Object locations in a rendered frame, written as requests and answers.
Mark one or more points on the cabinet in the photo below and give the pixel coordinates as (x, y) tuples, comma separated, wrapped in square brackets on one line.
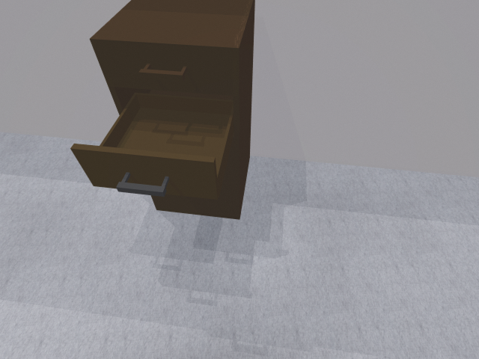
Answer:
[(212, 42)]

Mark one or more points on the drawer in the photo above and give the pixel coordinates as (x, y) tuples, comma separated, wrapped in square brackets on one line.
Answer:
[(187, 139)]

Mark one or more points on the handle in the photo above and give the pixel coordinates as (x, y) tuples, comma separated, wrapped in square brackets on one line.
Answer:
[(135, 188), (162, 75)]

